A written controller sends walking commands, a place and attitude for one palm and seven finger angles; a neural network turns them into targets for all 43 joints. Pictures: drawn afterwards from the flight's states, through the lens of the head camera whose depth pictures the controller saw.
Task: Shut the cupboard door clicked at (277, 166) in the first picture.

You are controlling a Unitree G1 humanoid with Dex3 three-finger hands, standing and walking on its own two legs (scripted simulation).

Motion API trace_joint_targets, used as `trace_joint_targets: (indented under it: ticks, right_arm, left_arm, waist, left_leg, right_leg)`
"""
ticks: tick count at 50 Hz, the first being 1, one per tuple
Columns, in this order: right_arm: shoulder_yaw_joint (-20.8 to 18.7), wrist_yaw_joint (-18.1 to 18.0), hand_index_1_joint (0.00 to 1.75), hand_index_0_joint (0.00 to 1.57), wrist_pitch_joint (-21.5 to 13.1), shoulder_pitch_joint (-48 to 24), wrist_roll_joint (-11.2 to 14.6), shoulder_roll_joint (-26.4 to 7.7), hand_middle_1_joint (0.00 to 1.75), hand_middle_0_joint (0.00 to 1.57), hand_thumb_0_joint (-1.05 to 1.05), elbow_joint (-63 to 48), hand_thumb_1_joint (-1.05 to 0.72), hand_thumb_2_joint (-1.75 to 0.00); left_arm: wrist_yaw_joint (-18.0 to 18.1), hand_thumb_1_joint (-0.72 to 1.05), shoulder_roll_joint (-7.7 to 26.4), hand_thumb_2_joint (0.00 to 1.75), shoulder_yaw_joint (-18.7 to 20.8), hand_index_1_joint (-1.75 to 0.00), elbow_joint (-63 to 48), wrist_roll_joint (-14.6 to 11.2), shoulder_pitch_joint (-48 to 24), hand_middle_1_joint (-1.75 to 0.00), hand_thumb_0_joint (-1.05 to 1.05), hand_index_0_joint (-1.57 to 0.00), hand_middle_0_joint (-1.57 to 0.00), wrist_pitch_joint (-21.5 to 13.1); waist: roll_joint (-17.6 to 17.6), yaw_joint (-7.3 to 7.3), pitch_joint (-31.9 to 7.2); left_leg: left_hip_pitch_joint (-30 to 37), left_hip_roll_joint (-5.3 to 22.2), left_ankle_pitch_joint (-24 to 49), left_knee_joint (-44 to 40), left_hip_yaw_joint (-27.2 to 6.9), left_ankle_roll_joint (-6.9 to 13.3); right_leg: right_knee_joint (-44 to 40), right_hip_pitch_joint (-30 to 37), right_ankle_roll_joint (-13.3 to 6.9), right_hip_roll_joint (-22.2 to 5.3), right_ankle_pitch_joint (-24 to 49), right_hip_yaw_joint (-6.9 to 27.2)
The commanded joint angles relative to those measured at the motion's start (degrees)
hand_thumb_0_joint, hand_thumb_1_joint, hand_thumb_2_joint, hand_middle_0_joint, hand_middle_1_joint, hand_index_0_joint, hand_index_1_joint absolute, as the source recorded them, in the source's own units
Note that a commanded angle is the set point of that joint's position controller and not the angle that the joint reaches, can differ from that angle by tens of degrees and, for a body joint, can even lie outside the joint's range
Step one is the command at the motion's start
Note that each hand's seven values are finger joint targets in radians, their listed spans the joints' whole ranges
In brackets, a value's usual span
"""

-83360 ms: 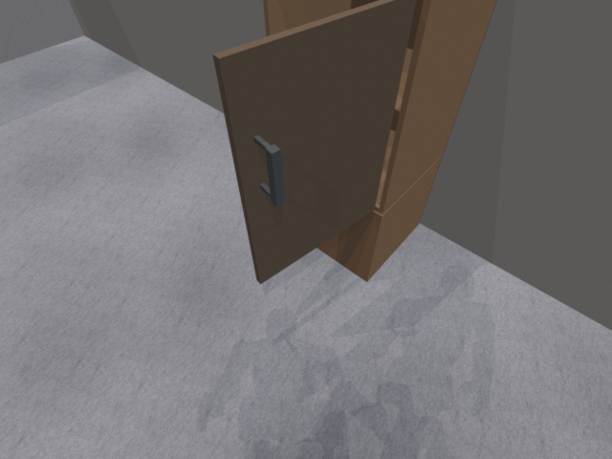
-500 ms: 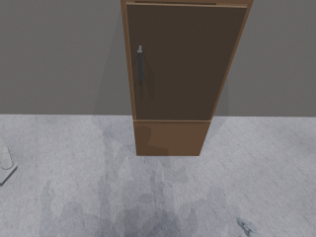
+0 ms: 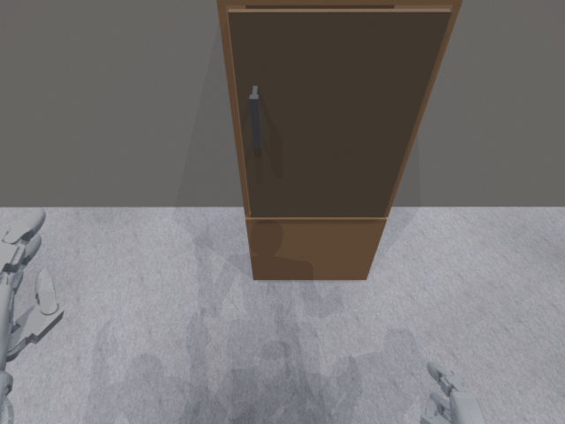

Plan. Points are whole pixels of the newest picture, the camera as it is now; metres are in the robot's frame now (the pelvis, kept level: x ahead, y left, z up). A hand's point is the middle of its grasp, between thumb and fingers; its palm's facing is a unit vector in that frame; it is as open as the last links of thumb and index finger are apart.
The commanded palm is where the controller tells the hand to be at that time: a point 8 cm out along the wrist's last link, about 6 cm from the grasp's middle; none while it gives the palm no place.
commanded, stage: let the arm hang, fingers relaxed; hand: left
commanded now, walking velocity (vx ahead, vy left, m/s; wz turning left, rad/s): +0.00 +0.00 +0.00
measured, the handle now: (256, 117) +0.73 +0.11 +0.04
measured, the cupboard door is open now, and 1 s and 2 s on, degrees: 0 0 0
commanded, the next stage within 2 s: look to check the result in 1.06 s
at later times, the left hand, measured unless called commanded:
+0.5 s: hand out of the picture -0.08 +0.20 -0.17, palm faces +0.04 -0.98 -0.20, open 7.2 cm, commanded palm none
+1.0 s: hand out of the picture -0.04 +0.18 -0.17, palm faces +0.03 -0.99 -0.16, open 7.3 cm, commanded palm none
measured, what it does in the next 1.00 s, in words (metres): stands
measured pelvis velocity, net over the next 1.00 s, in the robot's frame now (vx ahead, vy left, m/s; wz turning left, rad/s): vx -0.03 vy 0.03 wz -0.02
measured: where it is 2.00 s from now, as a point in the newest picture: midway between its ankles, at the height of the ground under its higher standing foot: outside the picture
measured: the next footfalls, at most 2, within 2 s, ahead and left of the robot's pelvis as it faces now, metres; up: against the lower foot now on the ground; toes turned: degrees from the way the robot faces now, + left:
none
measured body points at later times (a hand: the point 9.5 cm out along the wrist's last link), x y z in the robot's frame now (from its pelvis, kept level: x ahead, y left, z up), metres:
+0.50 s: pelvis -0.03 +0.01 +0.01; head -0.01 +0.02 +0.46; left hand -0.08 +0.25 -0.15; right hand -0.05 -0.21 -0.15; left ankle +0.01 +0.12 -0.74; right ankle -0.03 -0.09 -0.74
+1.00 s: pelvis -0.03 +0.03 +0.01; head -0.03 +0.02 +0.46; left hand -0.04 +0.23 -0.16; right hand -0.05 -0.18 -0.16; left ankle +0.01 +0.12 -0.74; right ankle -0.03 -0.09 -0.74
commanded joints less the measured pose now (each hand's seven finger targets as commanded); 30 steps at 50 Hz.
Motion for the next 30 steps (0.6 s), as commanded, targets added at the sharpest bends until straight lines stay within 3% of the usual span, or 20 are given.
trace_joint_targets:
  ticks: [1,3,5,6,9,11,13,15,16,17,22,25,30]
  right_arm:
    - [-2.7,2.4,0.30,0.20,0.8,-3.6,-1.0,-11.9,0.30,0.20,0.00,0.3,-0.90,-0.90]
    - [-2.0,2.2,0.30,0.20,1.8,-3.2,-1.6,-11.2,0.30,0.20,0.00,1.4,-0.90,-0.90]
    - [-1.7,2.1,0.30,0.20,3.0,-2.1,-1.9,-10.2,0.30,0.20,0.00,3.8,-0.90,-0.90]
    - [-1.3,2.0,0.30,0.20,3.7,-1.6,-2.1,-9.0,0.30,0.20,0.00,5.4,-0.90,-0.90]
    - [-0.1,1.7,0.30,0.20,4.7,-0.8,-2.4,-6.6,0.30,0.20,0.00,9.7,-0.90,-0.90]
    - [0.2,1.3,0.30,0.20,4.9,-1.1,-2.2,-5.9,0.30,0.20,0.00,12.7,-0.90,-0.90]
    - [0.3,1.0,0.30,0.20,4.9,-0.5,-1.9,-4.9,0.30,0.20,0.00,15.5,-0.90,-0.90]
    - [0.1,0.6,0.30,0.20,5.2,1.3,-2.1,-3.3,0.30,0.20,0.00,18.0,-0.90,-0.90]
    - [0.1,0.6,0.30,0.20,5.2,2.1,-2.0,-2.8,0.30,0.20,0.00,19.0,-0.90,-0.90]
    - [0.0,0.4,0.30,0.20,5.4,3.2,-1.8,-2.8,0.30,0.20,0.00,19.7,-0.90,-0.90]
    - [-0.4,0.1,0.30,0.20,5.6,7.5,-1.6,-1.5,0.30,0.20,0.00,23.3,-0.90,-0.90]
    - [-0.3,-0.1,0.30,0.20,5.2,9.3,-1.6,-0.3,0.30,0.20,0.00,24.8,-0.90,-0.90]
    - [-0.2,-0.3,0.30,0.20,5.1,10.6,-1.5,0.9,0.30,0.20,0.00,26.1,-0.90,-0.90]
  left_arm:
    - [-7.2,0.90,-1.6,0.90,-13.5,-0.30,30.0,3.0,-6.5,-0.30,0.00,-0.20,-0.20,9.1]
    - [-7.4,0.90,-0.6,0.90,-14.3,-0.30,36.9,3.3,-9.7,-0.30,0.00,-0.20,-0.20,8.7]
    - [-7.0,0.90,-0.1,0.90,-14.9,-0.30,44.9,3.3,-12.7,-0.30,0.00,-0.20,-0.20,8.6]
    - [-6.7,0.90,-0.7,0.90,-15.5,-0.30,48.9,3.2,-14.1,-0.30,0.00,-0.20,-0.20,8.9]
    - [-6.1,0.90,-2.7,0.90,-16.9,-0.30,58.9,2.6,-14.9,-0.30,0.00,-0.20,-0.20,9.4]
    - [-5.9,0.90,-3.7,0.90,-17.3,-0.30,64.9,2.4,-14.2,-0.30,0.00,-0.20,-0.20,9.5]
    - [-5.8,0.90,-4.9,0.90,-17.4,-0.30,70.0,2.3,-12.8,-0.30,0.00,-0.20,-0.20,9.4]
    - [-5.7,0.90,-6.6,0.90,-17.1,-0.30,73.6,2.3,-11.5,-0.30,0.00,-0.20,-0.20,9.4]
    - [-5.7,0.90,-6.8,0.90,-17.2,-0.30,75.2,2.2,-11.0,-0.30,0.00,-0.20,-0.20,9.3]
    - [-5.7,0.90,-6.9,0.90,-17.3,-0.30,76.4,2.3,-10.6,-0.30,0.00,-0.20,-0.20,9.3]
    - [-5.6,0.90,-8.5,0.90,-17.9,-0.30,81.2,2.2,-8.6,-0.30,0.00,-0.20,-0.20,9.1]
    - [-5.4,0.90,-9.8,0.90,-18.1,-0.30,82.8,2.1,-7.2,-0.30,0.00,-0.20,-0.20,9.0]
    - [-5.0,0.90,-11.2,0.90,-18.2,-0.30,84.4,2.2,-5.6,-0.30,0.00,-0.20,-0.20,9.2]
  waist:
    - [-0.7,0.26,-1.6]
    - [-10.3,0.31,-2.7]
    - [-13.4,-0.67,-3.9]
    - [-12.4,-1.03,-3.5]
    - [-2.7,-0.79,-4.1]
    - [2.6,-0.16,-1.9]
    - [3.6,0.10,0.0]
    - [7.6,0.11,1.5]
    - [7.2,0.07,1.9]
    - [3.8,-0.01,2.5]
    - [-0.4,-0.43,4.8]
    - [-1.8,-0.46,3.4]
    - [-2.1,-0.30,6.0]
  left_leg:
    - [-5.6,7.2,13.1,-2.7,-8.0,3.9]
    - [-4.3,5.4,11.9,-1.6,-8.4,3.4]
    - [0.6,2.7,12.5,0.8,-6.1,2.2]
    - [2.1,2.0,12.8,0.7,-5.3,1.8]
    - [5.0,3.2,17.2,-4.1,-5.7,1.5]
    - [3.3,3.9,13.9,-7.5,-6.3,1.7]
    - [3.5,3.8,10.2,-8.9,-6.1,1.5]
    - [2.3,3.4,5.1,-10.4,-5.9,1.5]
    - [2.1,3.3,3.6,-11.1,-5.9,1.5]
    - [2.7,3.6,3.0,-11.0,-5.8,1.6]
    - [3.8,3.6,1.0,-12.1,-5.3,1.8]
    - [4.4,3.9,2.3,-12.6,-5.3,2.1]
    - [3.3,4.1,1.4,-13.9,-5.5,2.3]
  right_leg:
    - [2.4,-2.0,0.0,-6.4,7.6,4.2]
    - [-0.9,-1.1,-1.0,-7.5,7.5,6.5]
    - [-3.8,-2.6,-2.9,-10.5,10.6,9.2]
    - [-4.6,-2.9,-3.3,-11.2,11.9,9.4]
    - [-3.9,0.3,-1.6,-9.0,13.1,7.8]
    - [-5.9,2.3,-0.6,-7.6,8.5,7.6]
    - [-8.8,2.5,-0.7,-7.5,5.9,8.0]
    - [-10.7,3.0,-1.1,-7.4,3.9,8.0]
    - [-11.4,3.1,-1.2,-7.4,3.5,7.9]
    - [-12.2,2.6,-1.1,-7.3,2.5,7.5]
    - [-13.7,0.1,-1.0,-7.0,-0.2,7.2]
    - [-12.8,1.1,-0.8,-7.0,1.6,6.8]
    - [-12.0,0.2,-0.4,-6.6,2.0,6.5]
